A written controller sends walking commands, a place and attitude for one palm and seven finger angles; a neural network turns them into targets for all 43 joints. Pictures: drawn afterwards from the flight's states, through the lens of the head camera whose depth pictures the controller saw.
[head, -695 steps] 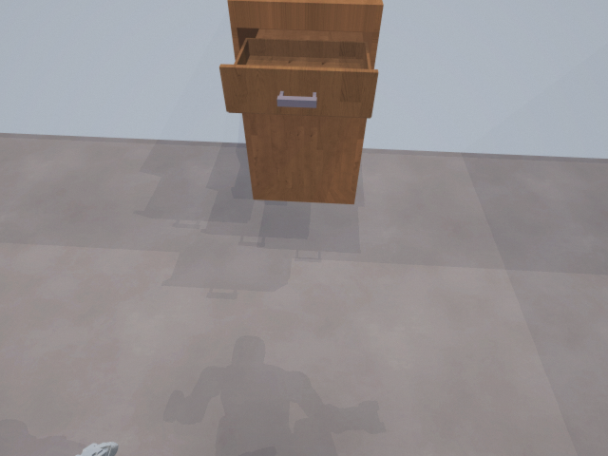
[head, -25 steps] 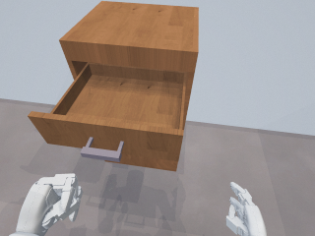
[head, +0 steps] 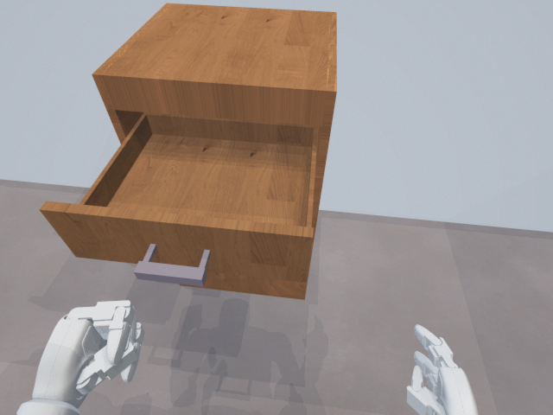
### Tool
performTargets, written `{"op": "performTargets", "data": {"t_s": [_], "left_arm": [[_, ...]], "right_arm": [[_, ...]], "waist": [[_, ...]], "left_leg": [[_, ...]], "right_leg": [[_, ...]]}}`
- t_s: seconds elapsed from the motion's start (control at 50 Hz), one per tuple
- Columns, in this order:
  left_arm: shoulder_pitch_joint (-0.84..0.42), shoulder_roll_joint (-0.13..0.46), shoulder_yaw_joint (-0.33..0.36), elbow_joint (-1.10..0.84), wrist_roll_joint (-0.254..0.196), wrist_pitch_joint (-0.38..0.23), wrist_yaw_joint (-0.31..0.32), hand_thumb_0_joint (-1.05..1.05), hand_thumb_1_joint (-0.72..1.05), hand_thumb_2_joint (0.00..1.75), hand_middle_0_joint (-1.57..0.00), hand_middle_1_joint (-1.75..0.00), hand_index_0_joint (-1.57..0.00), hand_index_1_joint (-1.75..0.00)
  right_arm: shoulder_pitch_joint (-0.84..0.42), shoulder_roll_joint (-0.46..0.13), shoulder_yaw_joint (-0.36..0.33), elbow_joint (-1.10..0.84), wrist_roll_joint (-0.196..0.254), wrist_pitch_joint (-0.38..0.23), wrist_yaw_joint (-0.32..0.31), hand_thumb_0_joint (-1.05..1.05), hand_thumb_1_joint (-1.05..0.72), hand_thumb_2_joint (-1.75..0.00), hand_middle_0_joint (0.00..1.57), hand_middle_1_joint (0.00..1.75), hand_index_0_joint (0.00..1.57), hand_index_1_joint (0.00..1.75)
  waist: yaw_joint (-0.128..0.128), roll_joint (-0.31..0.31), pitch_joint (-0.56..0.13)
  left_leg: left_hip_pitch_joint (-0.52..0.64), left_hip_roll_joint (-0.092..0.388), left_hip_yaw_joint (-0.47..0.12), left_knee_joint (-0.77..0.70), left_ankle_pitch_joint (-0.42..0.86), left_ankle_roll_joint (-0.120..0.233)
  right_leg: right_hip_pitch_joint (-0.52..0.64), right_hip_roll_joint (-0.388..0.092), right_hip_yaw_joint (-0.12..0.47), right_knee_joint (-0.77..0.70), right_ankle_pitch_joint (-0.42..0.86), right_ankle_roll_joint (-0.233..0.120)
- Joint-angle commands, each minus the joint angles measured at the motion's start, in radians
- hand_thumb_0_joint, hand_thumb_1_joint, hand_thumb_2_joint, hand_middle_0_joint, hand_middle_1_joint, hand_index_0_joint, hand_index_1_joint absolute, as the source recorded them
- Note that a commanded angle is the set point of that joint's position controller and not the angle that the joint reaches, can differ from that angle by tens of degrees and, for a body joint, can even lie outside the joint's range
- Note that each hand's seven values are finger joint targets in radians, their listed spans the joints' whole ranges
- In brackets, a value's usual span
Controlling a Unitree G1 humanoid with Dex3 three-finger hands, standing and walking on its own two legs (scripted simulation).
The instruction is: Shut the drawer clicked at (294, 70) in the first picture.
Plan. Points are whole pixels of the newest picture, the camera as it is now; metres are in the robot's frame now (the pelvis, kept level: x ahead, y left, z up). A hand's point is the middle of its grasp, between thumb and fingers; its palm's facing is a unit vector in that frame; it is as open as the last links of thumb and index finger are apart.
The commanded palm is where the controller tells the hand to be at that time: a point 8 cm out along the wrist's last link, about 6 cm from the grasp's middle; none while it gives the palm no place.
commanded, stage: bring the fist close to the handle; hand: left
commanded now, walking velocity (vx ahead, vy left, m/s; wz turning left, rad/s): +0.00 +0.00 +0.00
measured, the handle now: (175, 263) +0.35 +0.20 -0.01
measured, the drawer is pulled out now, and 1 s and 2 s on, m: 0.30 0.30 0.26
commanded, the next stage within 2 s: push the drawer shut in 1.34 s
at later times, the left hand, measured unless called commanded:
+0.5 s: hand (163, 336) +0.21 +0.17 +0.04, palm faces -0.04 -1.00 -0.07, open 3.2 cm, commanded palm +0.19 +0.23 +0.04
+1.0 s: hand (179, 321) +0.26 +0.17 -0.01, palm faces -0.06 -1.00 -0.05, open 3.2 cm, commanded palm +0.23 +0.23 -0.01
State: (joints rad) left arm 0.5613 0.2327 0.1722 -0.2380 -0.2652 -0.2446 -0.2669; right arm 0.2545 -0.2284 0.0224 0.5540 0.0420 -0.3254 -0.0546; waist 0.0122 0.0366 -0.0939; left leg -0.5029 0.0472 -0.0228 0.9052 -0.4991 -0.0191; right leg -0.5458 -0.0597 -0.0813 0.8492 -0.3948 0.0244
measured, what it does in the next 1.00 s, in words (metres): lowers itself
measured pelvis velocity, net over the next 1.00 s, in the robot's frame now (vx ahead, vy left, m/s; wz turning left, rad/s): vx -0.02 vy -0.01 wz -0.01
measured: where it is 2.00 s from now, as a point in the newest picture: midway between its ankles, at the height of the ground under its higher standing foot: outside the picture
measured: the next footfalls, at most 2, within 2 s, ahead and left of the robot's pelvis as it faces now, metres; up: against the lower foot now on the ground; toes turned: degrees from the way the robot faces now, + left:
none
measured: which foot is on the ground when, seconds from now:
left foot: down 0.00-1.00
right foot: down 0.00-1.00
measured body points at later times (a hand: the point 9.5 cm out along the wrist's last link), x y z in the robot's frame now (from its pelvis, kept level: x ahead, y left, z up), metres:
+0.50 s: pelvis -0.01 +0.00 -0.02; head +0.04 +0.00 +0.43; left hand +0.21 +0.22 +0.04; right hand +0.16 -0.24 -0.09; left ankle -0.02 +0.13 -0.70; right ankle +0.02 -0.14 -0.70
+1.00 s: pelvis -0.02 -0.01 -0.05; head +0.06 +0.00 +0.39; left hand +0.25 +0.22 -0.01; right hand +0.15 -0.25 -0.13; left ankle -0.02 +0.13 -0.70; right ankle +0.02 -0.14 -0.70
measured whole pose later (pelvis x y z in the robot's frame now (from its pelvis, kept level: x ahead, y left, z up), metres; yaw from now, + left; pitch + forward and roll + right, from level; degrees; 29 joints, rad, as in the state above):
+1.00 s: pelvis -0.02 -0.01 -0.05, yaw +0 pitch +17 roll -1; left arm 0.16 0.23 0.18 0.16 -0.23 -0.40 -0.27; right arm 0.22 -0.25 0.01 0.54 0.01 -0.21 -0.03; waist -0.03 0.02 -0.14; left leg -0.91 0.04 -0.03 1.19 -0.58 -0.03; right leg -0.97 -0.07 -0.06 1.14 -0.47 0.01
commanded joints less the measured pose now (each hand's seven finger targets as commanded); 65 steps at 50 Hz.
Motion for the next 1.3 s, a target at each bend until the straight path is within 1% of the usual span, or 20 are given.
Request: {"op": "performTargets", "data": {"t_s": [0.0,0.02,0.1,0.18,0.22,0.32,0.38,0.44,0.48,0.52,0.62,0.66,0.76,0.88,0.92,0.98,1.08,1.12,1.18,1.28], "left_arm": [[-0.05,0.105,0.08,-0.149,-0.004,-0.066,0.009,0.0,0.9,0.9,-1.4,-1.6,-1.4,-1.6],[-0.063,0.081,0.051,-0.152,-0.004,-0.071,0.005,0.0,0.9,0.9,-1.4,-1.6,-1.4,-1.6],[-0.092,0.089,0.049,-0.149,0.009,-0.102,0.008,0.0,0.9,0.9,-1.4,-1.6,-1.4,-1.6],[-0.139,0.109,0.067,-0.117,0.014,-0.128,0.013,0.0,0.9,0.9,-1.4,-1.6,-1.4,-1.6],[-0.134,0.082,0.037,-0.108,0.016,-0.135,0.008,0.0,0.9,0.9,-1.4,-1.6,-1.4,-1.6],[-0.2,0.08,0.021,-0.063,0.023,-0.144,0.015,0.0,0.9,0.9,-1.4,-1.6,-1.4,-1.6],[-0.227,0.108,0.051,-0.035,0.024,-0.157,0.022,0.0,0.9,0.9,-1.4,-1.6,-1.4,-1.6],[-0.241,0.087,0.035,-0.026,0.021,-0.169,0.021,0.0,0.9,0.9,-1.4,-1.6,-1.4,-1.6],[-0.221,0.112,0.07,0.021,0.021,-0.17,0.025,0.0,0.9,0.9,-1.4,-1.6,-1.4,-1.6],[-0.283,0.098,0.047,0.018,0.023,-0.182,0.023,0.0,0.9,0.9,-1.4,-1.6,-1.4,-1.6],[-0.354,0.114,0.065,0.094,0.018,-0.201,0.01,0.0,0.9,0.9,-1.4,-1.6,-1.4,-1.6],[-0.393,0.123,0.069,0.098,0.014,-0.212,0.001,0.0,0.9,0.9,-1.4,-1.6,-1.4,-1.6],[-0.431,0.11,0.053,0.144,0.012,-0.217,-0.007,0.0,0.9,0.9,-1.4,-1.6,-1.4,-1.6],[-0.502,0.138,0.079,0.182,0.019,-0.229,0.0,0.0,0.9,0.9,-1.4,-1.6,-1.4,-1.6],[-0.492,0.142,0.093,0.215,0.018,-0.229,0.0,0.0,0.9,0.9,-1.4,-1.6,-1.4,-1.6],[-0.477,0.166,0.108,0.162,0.009,-0.231,-0.003,0.0,0.9,0.9,-1.4,-1.6,-1.4,-1.6],[-0.449,0.147,0.095,0.17,0.003,-0.214,-0.001,0.0,0.9,0.9,-1.4,-1.6,-1.4,-1.6],[-0.462,0.119,0.062,0.162,0.004,-0.213,-0.003,0.0,0.9,0.9,-1.4,-1.6,-1.4,-1.6],[-0.522,0.112,0.035,0.167,0.012,-0.212,0.003,0.0,0.9,0.9,-1.4,-1.6,-1.4,-1.6],[-0.517,0.162,0.086,0.153,0.015,-0.214,0.009,0.0,0.9,0.9,-1.4,-1.6,-1.4,-1.6]], "right_arm": [[-0.092,-0.116,-0.048,-0.152,0.002,-0.052,-0.007,0.0,-0.9,-0.9,0.2,0.3,0.2,0.3],[-0.094,-0.116,-0.046,-0.158,0.0,-0.052,-0.005,0.0,-0.9,-0.9,0.2,0.3,0.2,0.3],[-0.084,-0.118,-0.049,-0.155,-0.008,-0.047,0.0,0.0,-0.9,-0.9,0.2,0.3,0.2,0.3],[-0.076,-0.125,-0.053,-0.144,-0.013,-0.036,0.0,0.0,-0.9,-0.9,0.2,0.3,0.2,0.3],[-0.073,-0.123,-0.054,-0.152,-0.013,-0.033,0.004,0.0,-0.9,-0.9,0.2,0.3,0.2,0.3],[-0.068,-0.13,-0.054,-0.158,-0.017,-0.012,0.003,0.0,-0.9,-0.9,0.2,0.3,0.2,0.3],[-0.068,-0.134,-0.058,-0.156,-0.019,-0.003,0.002,0.0,-0.9,-0.9,0.2,0.3,0.2,0.3],[-0.059,-0.132,-0.061,-0.162,-0.02,0.001,0.004,0.0,-0.9,-0.9,0.2,0.3,0.2,0.3],[-0.061,-0.135,-0.065,-0.158,-0.02,0.012,0.005,0.0,-0.9,-0.9,0.2,0.3,0.2,0.3],[-0.058,-0.136,-0.064,-0.16,-0.02,0.016,0.007,0.0,-0.9,-0.9,0.2,0.3,0.2,0.3],[-0.052,-0.143,-0.065,-0.152,-0.021,0.026,0.005,0.0,-0.9,-0.9,0.2,0.3,0.2,0.3],[-0.052,-0.147,-0.066,-0.152,-0.02,0.025,0.005,0.0,-0.9,-0.9,0.2,0.3,0.2,0.3],[-0.047,-0.15,-0.067,-0.149,-0.022,0.033,0.009,0.0,-0.9,-0.9,0.2,0.3,0.2,0.3],[-0.048,-0.153,-0.071,-0.143,-0.026,0.053,0.014,0.0,-0.9,-0.9,0.2,0.3,0.2,0.3],[-0.042,-0.153,-0.073,-0.144,-0.027,0.062,0.018,0.0,-0.9,-0.9,0.2,0.3,0.2,0.3],[-0.048,-0.152,-0.072,-0.159,-0.024,0.073,0.021,0.0,-0.9,-0.9,0.2,0.3,0.2,0.3],[-0.048,-0.152,-0.071,-0.163,-0.02,0.089,0.019,0.0,-0.9,-0.9,0.2,0.3,0.2,0.3],[-0.049,-0.15,-0.07,-0.167,-0.02,0.09,0.02,0.0,-0.9,-0.9,0.2,0.3,0.2,0.3],[-0.049,-0.157,-0.066,-0.164,-0.022,0.091,0.015,0.0,-0.9,-0.9,0.2,0.3,0.2,0.3],[-0.049,-0.158,-0.069,-0.169,-0.021,0.094,0.01,0.0,-0.9,-0.9,0.2,0.3,0.2,0.3]], "waist": [[-0.006,-0.032,-0.053],[-0.01,-0.019,-0.046],[-0.009,0.014,-0.095],[-0.02,-0.02,-0.118],[-0.018,0.007,-0.138],[-0.029,0.004,-0.131],[-0.023,-0.004,-0.158],[-0.023,0.002,-0.199],[-0.016,-0.03,-0.2],[-0.029,-0.009,-0.207],[-0.04,-0.029,-0.221],[-0.038,-0.002,-0.241],[-0.043,-0.019,-0.276],[-0.039,0.0,-0.311],[-0.035,-0.026,-0.32],[-0.023,0.007,-0.366],[-0.036,-0.019,-0.336],[-0.042,0.005,-0.315],[-0.066,-0.025,-0.281],[-0.038,0.009,-0.339]], "left_leg": [[-0.051,-0.053,0.008,-0.163,0.242,0.024],[-0.053,-0.054,0.009,-0.16,0.235,0.025],[-0.056,-0.055,0.009,-0.138,0.258,0.024],[-0.08,-0.054,0.004,-0.11,0.267,0.025],[-0.084,-0.055,0.006,-0.102,0.274,0.023],[-0.133,-0.056,0.005,-0.078,0.238,0.023],[-0.156,-0.056,0.007,-0.059,0.236,0.023],[-0.161,-0.057,0.009,-0.038,0.263,0.022],[-0.191,-0.056,0.011,-0.028,0.26,0.024],[-0.204,-0.057,0.014,-0.013,0.249,0.023],[-0.253,-0.057,0.017,0.023,0.206,0.026],[-0.258,-0.057,0.015,0.034,0.202,0.025],[-0.281,-0.056,0.013,0.064,0.223,0.027],[-0.319,-0.055,0.016,0.102,0.228,0.029],[-0.332,-0.054,0.015,0.109,0.24,0.027],[-0.317,-0.055,0.017,0.103,0.253,0.029],[-0.32,-0.052,0.013,0.098,0.245,0.03],[-0.319,-0.053,0.013,0.096,0.222,0.027],[-0.337,-0.051,0.004,0.1,0.166,0.031],[-0.32,-0.055,0.008,0.099,0.191,0.03]], "right_leg": [[0.094,0.056,-0.005,-0.117,0.132,-0.034],[0.08,0.055,-0.006,-0.113,0.126,-0.033],[0.075,0.051,-0.005,-0.083,0.146,-0.036],[0.054,0.053,-0.005,-0.057,0.157,-0.035],[0.042,0.049,-0.006,-0.04,0.164,-0.037],[-0.001,0.047,-0.003,-0.02,0.123,-0.037],[-0.005,0.047,0.005,-0.004,0.119,-0.039],[-0.013,0.044,0.005,0.021,0.151,-0.039],[-0.009,0.046,0.009,0.024,0.147,-0.04],[-0.033,0.041,0.014,0.036,0.142,-0.037],[-0.077,0.039,0.026,0.054,0.092,-0.036],[-0.094,0.038,0.028,0.069,0.084,-0.039],[-0.114,0.038,0.028,0.101,0.113,-0.037],[-0.148,0.037,0.036,0.14,0.119,-0.041],[-0.146,0.038,0.034,0.153,0.139,-0.04],[-0.113,0.038,0.039,0.152,0.148,-0.043],[-0.133,0.042,0.029,0.145,0.139,-0.039],[-0.158,0.039,0.025,0.144,0.114,-0.038],[-0.203,0.041,0.022,0.137,0.047,-0.037],[-0.164,0.038,0.03,0.142,0.069,-0.042]]}}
